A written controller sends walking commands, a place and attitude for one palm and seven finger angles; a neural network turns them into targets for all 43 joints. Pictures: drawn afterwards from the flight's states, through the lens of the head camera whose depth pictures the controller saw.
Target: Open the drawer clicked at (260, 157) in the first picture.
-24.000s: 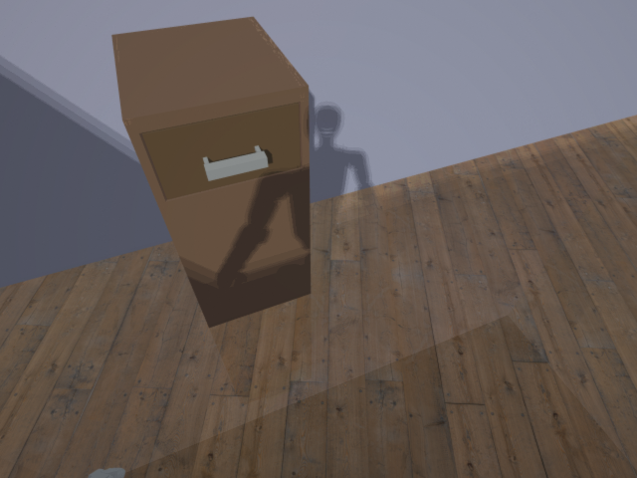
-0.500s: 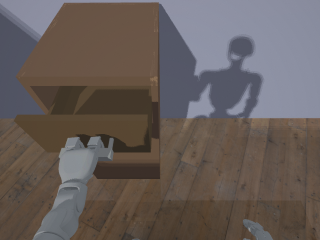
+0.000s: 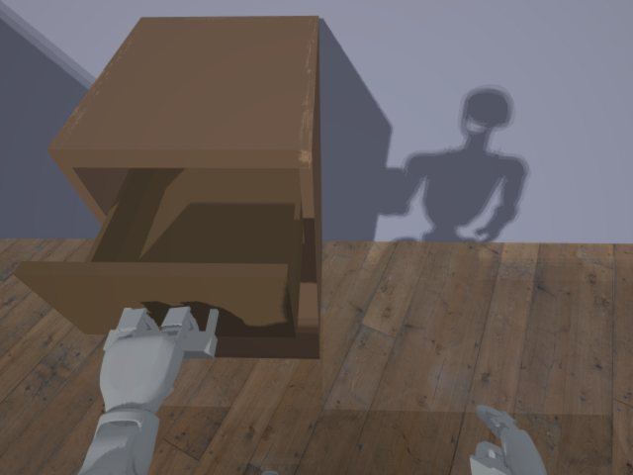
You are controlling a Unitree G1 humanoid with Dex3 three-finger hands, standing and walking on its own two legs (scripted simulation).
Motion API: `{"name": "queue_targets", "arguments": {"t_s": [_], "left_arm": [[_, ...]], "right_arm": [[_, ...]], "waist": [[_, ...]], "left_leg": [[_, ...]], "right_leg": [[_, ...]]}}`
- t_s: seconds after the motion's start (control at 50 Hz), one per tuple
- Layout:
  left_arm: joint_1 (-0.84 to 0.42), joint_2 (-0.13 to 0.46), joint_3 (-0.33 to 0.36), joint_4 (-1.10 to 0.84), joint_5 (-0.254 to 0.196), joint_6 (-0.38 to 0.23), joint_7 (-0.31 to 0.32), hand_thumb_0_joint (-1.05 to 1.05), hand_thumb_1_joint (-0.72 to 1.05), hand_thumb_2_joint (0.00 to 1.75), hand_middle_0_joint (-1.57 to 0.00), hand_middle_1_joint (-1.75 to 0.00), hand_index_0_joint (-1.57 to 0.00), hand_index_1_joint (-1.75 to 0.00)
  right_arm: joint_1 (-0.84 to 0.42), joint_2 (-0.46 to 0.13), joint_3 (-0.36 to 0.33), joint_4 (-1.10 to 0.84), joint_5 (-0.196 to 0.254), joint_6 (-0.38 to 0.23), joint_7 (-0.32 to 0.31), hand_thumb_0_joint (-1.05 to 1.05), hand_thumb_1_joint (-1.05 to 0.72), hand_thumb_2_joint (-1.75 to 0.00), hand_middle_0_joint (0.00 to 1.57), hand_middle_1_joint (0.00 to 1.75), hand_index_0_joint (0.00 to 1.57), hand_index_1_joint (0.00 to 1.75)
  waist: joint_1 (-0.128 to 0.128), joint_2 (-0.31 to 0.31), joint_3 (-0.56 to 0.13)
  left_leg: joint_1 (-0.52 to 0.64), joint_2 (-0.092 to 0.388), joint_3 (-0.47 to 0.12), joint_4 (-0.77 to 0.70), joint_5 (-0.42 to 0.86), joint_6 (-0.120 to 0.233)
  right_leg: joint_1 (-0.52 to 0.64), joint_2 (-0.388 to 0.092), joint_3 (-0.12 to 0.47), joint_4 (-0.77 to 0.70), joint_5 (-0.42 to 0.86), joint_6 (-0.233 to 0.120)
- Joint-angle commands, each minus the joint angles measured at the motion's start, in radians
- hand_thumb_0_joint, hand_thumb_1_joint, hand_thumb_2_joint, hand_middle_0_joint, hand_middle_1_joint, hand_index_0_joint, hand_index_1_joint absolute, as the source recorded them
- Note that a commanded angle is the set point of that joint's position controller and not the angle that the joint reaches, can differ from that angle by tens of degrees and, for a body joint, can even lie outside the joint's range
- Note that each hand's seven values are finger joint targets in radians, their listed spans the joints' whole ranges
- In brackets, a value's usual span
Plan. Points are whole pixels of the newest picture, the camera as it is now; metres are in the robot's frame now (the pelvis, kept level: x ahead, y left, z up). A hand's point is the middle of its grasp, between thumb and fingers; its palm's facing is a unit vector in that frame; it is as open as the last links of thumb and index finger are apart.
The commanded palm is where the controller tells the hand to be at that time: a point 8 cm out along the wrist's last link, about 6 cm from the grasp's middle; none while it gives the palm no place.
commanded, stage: pull the drawer open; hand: left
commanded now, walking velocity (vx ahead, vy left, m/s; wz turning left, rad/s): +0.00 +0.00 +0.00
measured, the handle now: (166, 329) +0.31 +0.22 -0.02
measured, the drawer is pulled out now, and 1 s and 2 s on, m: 0.19 0.30 0.30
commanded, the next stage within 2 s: open the thumb to release the handle in 1.28 s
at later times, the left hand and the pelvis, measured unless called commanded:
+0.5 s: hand (152, 418) +0.20 +0.22 -0.03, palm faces -0.04 -0.09 -1.00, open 6.4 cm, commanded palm +0.16 +0.23 +0.03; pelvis +0.00 -0.01 -0.01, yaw +0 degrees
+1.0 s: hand out of the picture +0.14 +0.22 -0.03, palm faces -0.09 -0.10 -0.99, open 6.5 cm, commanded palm +0.10 +0.22 +0.03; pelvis +0.00 -0.01 -0.02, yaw +0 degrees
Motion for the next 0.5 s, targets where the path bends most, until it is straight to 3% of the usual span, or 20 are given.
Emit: {"name": "queue_targets", "arguments": {"t_s": [0.0,0.02,0.1,0.12,0.2,0.22,0.26,0.3,0.32,0.36,0.4,0.48], "left_arm": [[-0.006,0.171,0.147,-0.248,-0.013,0.010,0.084,0.00,0.90,0.90,-0.40,-1.35,-0.40,-1.35],[0.021,0.148,0.128,-0.256,-0.018,0.010,0.083,0.00,0.90,0.90,-0.40,-1.35,-0.40,-1.35],[0.057,0.142,0.118,-0.298,-0.018,0.014,0.084,0.00,0.90,0.90,-0.40,-1.35,-0.40,-1.35],[0.068,0.139,0.119,-0.282,-0.022,0.016,0.083,0.00,0.90,0.90,-0.40,-1.35,-0.40,-1.35],[0.105,0.171,0.153,-0.309,-0.022,0.006,0.084,0.00,0.90,0.90,-0.40,-1.35,-0.40,-1.35],[0.141,0.155,0.144,-0.298,-0.025,0.007,0.083,0.00,0.90,0.90,-0.40,-1.35,-0.40,-1.35],[0.145,0.153,0.138,-0.325,-0.025,0.005,0.082,0.00,0.90,0.90,-0.40,-1.35,-0.40,-1.35],[0.189,0.160,0.147,-0.348,-0.024,-0.001,0.085,0.00,0.90,0.90,-0.40,-1.35,-0.40,-1.35],[0.211,0.147,0.137,-0.352,-0.028,-0.003,0.084,0.00,0.90,0.90,-0.40,-1.35,-0.40,-1.35],[0.266,0.152,0.146,-0.360,-0.031,-0.007,0.086,0.00,0.90,0.90,-0.40,-1.35,-0.40,-1.35],[0.307,0.166,0.159,-0.403,-0.035,-0.016,0.088,0.00,0.90,0.90,-0.40,-1.35,-0.40,-1.35],[0.382,0.178,0.185,-0.410,-0.046,-0.028,0.092,0.00,0.90,0.90,-0.40,-1.35,-0.40,-1.35]], "right_arm": [[-0.093,-0.113,-0.029,-0.144,-0.001,-0.044,-0.005,0.00,-0.90,-0.90,0.20,0.30,0.20,0.30],[-0.083,-0.112,-0.035,-0.150,0.000,-0.048,-0.004,0.00,-0.90,-0.90,0.20,0.30,0.20,0.30],[-0.103,-0.110,-0.027,-0.161,-0.004,-0.045,0.002,0.00,-0.90,-0.90,0.20,0.30,0.20,0.30],[-0.093,-0.110,-0.029,-0.162,0.000,-0.048,0.000,0.00,-0.90,-0.90,0.20,0.30,0.20,0.30],[-0.109,-0.107,-0.019,-0.168,-0.004,-0.049,-0.004,0.00,-0.90,-0.90,0.20,0.30,0.20,0.30],[-0.098,-0.105,-0.024,-0.172,0.000,-0.052,-0.003,0.00,-0.90,-0.90,0.20,0.30,0.20,0.30],[-0.102,-0.105,-0.024,-0.175,-0.003,-0.051,0.000,0.00,-0.90,-0.90,0.20,0.30,0.20,0.30],[-0.114,-0.103,-0.017,-0.181,-0.004,-0.050,0.004,0.00,-0.90,-0.90,0.20,0.30,0.20,0.30],[-0.100,-0.103,-0.023,-0.183,-0.003,-0.053,0.004,0.00,-0.90,-0.90,0.20,0.30,0.20,0.30],[-0.107,-0.102,-0.019,-0.189,-0.003,-0.054,0.011,0.00,-0.90,-0.90,0.20,0.30,0.20,0.30],[-0.116,-0.104,-0.014,-0.199,-0.007,-0.053,0.018,0.00,-0.90,-0.90,0.20,0.30,0.20,0.30],[-0.114,-0.106,-0.014,-0.205,-0.007,-0.056,0.020,0.00,-0.90,-0.90,0.20,0.30,0.20,0.30]], "waist": [[0.065,-0.003,-0.252],[0.058,0.006,-0.236],[0.061,-0.008,-0.241],[0.054,-0.018,-0.209],[0.073,-0.027,-0.240],[0.069,-0.020,-0.209],[0.068,-0.013,-0.217],[0.082,-0.003,-0.241],[0.074,0.004,-0.218],[0.081,-0.019,-0.204],[0.095,-0.004,-0.237],[0.091,-0.018,-0.190]], "left_leg": [[0.219,-0.036,-0.048,-0.073,0.418,-0.007],[0.223,-0.033,-0.048,-0.070,0.420,-0.006],[0.224,-0.033,-0.049,-0.065,0.408,-0.008],[0.211,-0.032,-0.054,-0.067,0.389,-0.006],[0.198,-0.040,-0.048,-0.061,0.380,-0.007],[0.193,-0.038,-0.050,-0.061,0.383,-0.006],[0.199,-0.037,-0.048,-0.058,0.375,-0.005],[0.207,-0.040,-0.047,-0.054,0.395,-0.008],[0.204,-0.037,-0.049,-0.051,0.402,-0.006],[0.192,-0.038,-0.050,-0.051,0.403,-0.008],[0.198,-0.039,-0.047,-0.044,0.423,-0.009],[0.156,-0.042,-0.048,-0.036,0.388,-0.007]], "right_leg": [[0.104,-0.001,0.027,-0.097,0.486,-0.016],[0.102,-0.002,0.018,-0.099,0.486,-0.016],[0.083,-0.004,0.019,-0.093,0.459,-0.013],[0.082,-0.003,0.011,-0.097,0.446,-0.014],[0.100,-0.004,0.034,-0.089,0.469,-0.014],[0.098,-0.004,0.023,-0.091,0.471,-0.015],[0.089,-0.005,0.022,-0.091,0.453,-0.014],[0.090,-0.004,0.036,-0.082,0.466,-0.017],[0.088,-0.003,0.029,-0.081,0.479,-0.017],[0.090,-0.003,0.030,-0.076,0.483,-0.017],[0.094,-0.007,0.044,-0.066,0.498,-0.018],[0.094,-0.008,0.049,-0.066,0.508,-0.019]]}}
